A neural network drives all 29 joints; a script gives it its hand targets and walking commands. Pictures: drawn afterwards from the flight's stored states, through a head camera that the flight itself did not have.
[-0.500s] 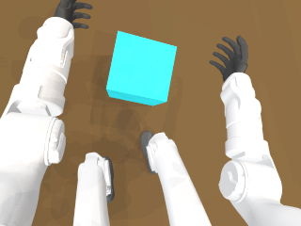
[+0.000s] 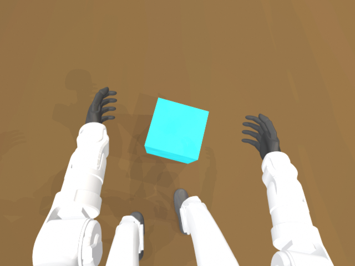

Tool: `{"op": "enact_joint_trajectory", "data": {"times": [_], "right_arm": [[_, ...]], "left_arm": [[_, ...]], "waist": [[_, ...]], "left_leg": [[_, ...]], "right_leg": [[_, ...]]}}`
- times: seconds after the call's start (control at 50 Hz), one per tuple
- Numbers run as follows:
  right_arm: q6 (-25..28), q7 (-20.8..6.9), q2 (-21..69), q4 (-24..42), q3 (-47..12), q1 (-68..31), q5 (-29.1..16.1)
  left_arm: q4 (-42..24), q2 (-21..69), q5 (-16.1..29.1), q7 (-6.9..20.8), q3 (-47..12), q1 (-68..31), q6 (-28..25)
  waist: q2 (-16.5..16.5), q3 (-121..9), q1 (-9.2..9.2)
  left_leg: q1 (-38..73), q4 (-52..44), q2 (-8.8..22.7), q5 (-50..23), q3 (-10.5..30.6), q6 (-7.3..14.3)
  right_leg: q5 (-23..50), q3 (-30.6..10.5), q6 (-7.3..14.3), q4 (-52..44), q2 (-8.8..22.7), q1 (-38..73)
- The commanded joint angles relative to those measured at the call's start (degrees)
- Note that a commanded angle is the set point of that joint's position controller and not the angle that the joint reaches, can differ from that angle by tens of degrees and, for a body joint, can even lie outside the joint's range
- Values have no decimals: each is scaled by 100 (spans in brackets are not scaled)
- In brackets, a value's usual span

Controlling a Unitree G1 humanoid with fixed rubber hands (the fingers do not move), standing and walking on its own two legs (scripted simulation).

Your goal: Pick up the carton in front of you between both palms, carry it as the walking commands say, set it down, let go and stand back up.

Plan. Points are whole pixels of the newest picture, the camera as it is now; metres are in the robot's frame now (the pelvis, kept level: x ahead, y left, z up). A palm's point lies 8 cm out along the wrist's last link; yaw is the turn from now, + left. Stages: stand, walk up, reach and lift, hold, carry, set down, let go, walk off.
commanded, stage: let go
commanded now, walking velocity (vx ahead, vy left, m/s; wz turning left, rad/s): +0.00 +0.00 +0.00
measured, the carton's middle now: (174, 134) +0.47 -0.12 -0.56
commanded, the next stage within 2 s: stand in 1.14 s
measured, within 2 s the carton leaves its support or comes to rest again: neither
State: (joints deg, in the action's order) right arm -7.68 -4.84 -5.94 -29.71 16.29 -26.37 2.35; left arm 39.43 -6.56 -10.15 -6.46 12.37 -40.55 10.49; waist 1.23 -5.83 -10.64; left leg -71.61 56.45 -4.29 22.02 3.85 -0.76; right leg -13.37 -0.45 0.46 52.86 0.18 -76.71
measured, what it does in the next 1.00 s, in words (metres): rises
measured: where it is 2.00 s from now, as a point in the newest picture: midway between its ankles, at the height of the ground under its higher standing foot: (161, 231)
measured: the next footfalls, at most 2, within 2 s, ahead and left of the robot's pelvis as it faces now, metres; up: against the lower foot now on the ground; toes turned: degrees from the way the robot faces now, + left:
none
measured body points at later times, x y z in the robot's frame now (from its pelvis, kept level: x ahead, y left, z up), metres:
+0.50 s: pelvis +0.07 -0.01 +0.08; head +0.17 +0.00 +0.52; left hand +0.33 +0.18 -0.02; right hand +0.22 -0.25 +0.00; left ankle +0.02 +0.12 -0.65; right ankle +0.08 -0.11 -0.65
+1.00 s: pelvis +0.07 +0.02 +0.08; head +0.07 +0.02 +0.53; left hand +0.25 +0.24 +0.01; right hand +0.23 -0.23 +0.01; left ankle +0.02 +0.12 -0.65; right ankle +0.08 -0.11 -0.65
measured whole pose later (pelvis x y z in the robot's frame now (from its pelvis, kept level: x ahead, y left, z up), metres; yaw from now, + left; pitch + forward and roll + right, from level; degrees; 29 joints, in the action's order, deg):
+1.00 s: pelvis +0.07 +0.02 +0.08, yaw -4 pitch -3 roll -1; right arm -12.0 -1.6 -13.4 -22.2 1.8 12.3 0.9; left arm 26.5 -11.9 1.2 1.1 0.7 13.2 5.1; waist 1.6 3.0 0.0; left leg -4.1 28.1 -1.9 20.7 2.0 1.9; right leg -13.4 -3.3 -0.9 27.6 -1.5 -11.1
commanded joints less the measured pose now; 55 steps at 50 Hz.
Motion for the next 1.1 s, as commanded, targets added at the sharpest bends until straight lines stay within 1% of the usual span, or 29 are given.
{"op": "enact_joint_trajectory", "data": {"times": [0.0,0.08,0.14,0.18,0.26,0.32,0.36,0.4,0.48,0.54,0.6,0.64,0.7,0.76,0.78,0.8,0.84,0.96,1.08], "right_arm": [[223,-152,-853,713,-284,110,-42],[397,-212,-928,700,-732,1080,-155],[529,-194,-980,811,-1014,1815,-230],[591,-152,-1000,972,-1172,2244,-307],[647,-40,-945,1354,-1423,3011,-437],[666,30,-948,1525,-1531,3412,-530],[673,66,-980,1577,-1560,3577,-579],[678,91,-1033,1565,-1566,3703,-600],[662,106,-1113,1362,-1465,3794,-565],[627,88,-1156,1189,-1384,3868,-495],[570,86,-1201,1079,-1309,3977,-400],[515,93,-1234,1038,-1262,4006,-330],[408,104,-1272,1026,-1202,3970,-238],[293,100,-1291,1047,-1163,3881,-174],[1,227,-1458,1306,-1116,3673,-116],[-88,268,-1452,1204,-1172,3782,-120],[-178,298,-1428,1235,-1225,3738,-145],[-413,362,-1370,1296,-1250,3660,-133],[-553,415,-1301,1365,-1295,3629,-81]], "left_arm": [[-1219,-47,28,-229,7,-450,-277],[-1286,38,207,-259,-128,640,-516],[-1191,-94,343,-177,-250,1372,-694],[-1132,-230,428,-99,-322,1799,-794],[-1101,-421,542,54,-422,2604,-956],[-1127,-500,582,159,-478,3146,-1028],[-1187,-529,595,215,-507,3452,-1057],[-1259,-575,604,273,-530,3744,-1068],[-1434,-660,648,424,-585,4233,-1054],[-1592,-711,733,556,-666,4570,-1013],[-1771,-763,845,699,-764,4872,-935],[-1862,-784,925,789,-841,4994,-869],[-1981,-807,1018,899,-943,5064,-762],[-2063,-848,1057,963,-991,5063,-653],[-1729,-864,1131,841,-999,5397,-794],[-1845,-841,1140,792,-1055,5249,-808],[-1909,-885,1180,765,-1098,5050,-782],[-1811,-1010,1120,735,-1016,5113,-592],[-1789,-1005,1038,774,-937,5132,-476]], "waist": [[373,-3908,-122],[61,-3008,-34],[-181,-2510,50],[-302,-2279,119],[-491,-1963,261],[-473,-1699,413],[-374,-1491,517],[-240,-1284,618],[75,-826,787],[185,-543,860],[183,-268,903],[140,-55,915],[60,292,922],[30,592,941],[25,324,974],[114,414,968],[131,535,925],[180,816,1036],[104,795,1097]], "left_leg": [[1995,-1175,-208,-594,-274,-160],[2101,-1657,-115,-172,-289,-93],[2213,-1885,-63,-158,-308,-41],[2336,-1998,-54,-239,-320,-12],[2602,-2246,-47,-499,-325,26],[2900,-2491,-20,-718,-308,42],[3273,-2657,2,-919,-287,40],[3746,-2800,34,-1157,-274,34],[4640,-3060,132,-1642,-227,2],[5195,-3258,222,-1978,-173,-33],[5614,-3440,299,-2277,-119,-74],[5756,-3541,342,-2354,-97,-92],[5818,-3671,402,-2267,-69,-95],[5733,-3782,465,-2033,-42,-73],[6090,-3563,495,-2604,-39,-109],[6112,-3515,514,-2742,-26,-158],[6076,-3512,556,-2685,19,-159],[5802,-3495,502,-2256,-44,-80],[5702,-3449,402,-1899,-158,2]], "right_leg": [[1632,248,-98,-441,-232,4459],[1307,41,-88,-881,-151,5329],[1408,-137,-120,-1157,-98,5963],[1736,-264,-151,-1292,-57,6406],[2736,-462,-204,-1469,10,7261],[3265,-521,-240,-1615,33,7721],[3359,-512,-259,-1759,13,7866],[3271,-469,-268,-1930,-24,7861],[2800,-335,-225,-2272,-129,7601],[2503,-231,-179,-2494,-223,7491],[2279,-138,-147,-2660,-310,7503],[2093,-91,-128,-2733,-355,7531],[1742,-30,-101,-2802,-400,7563],[1452,19,-88,-2803,-425,7676],[1162,105,-146,-2607,-566,7395],[1023,118,-124,-2619,-550,7270],[869,83,-101,-2616,-523,7114],[766,53,-56,-2584,-484,7270],[877,-2,-74,-2585,-426,7547]]}}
